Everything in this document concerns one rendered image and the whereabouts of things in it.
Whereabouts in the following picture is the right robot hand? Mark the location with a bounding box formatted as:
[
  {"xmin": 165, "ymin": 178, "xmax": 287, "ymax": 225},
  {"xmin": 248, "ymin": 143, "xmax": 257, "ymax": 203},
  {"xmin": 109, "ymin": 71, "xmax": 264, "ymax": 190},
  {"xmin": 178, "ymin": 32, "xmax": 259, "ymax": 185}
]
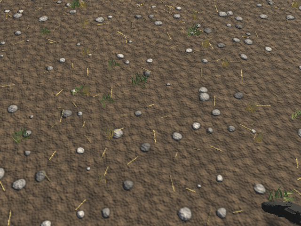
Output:
[{"xmin": 261, "ymin": 201, "xmax": 301, "ymax": 226}]

